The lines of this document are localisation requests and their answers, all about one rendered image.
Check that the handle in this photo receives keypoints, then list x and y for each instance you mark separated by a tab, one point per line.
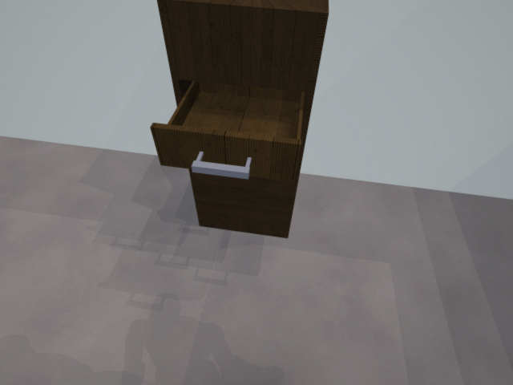
221	169

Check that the cabinet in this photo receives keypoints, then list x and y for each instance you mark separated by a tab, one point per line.
274	44

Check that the drawer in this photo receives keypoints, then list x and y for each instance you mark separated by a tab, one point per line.
230	123

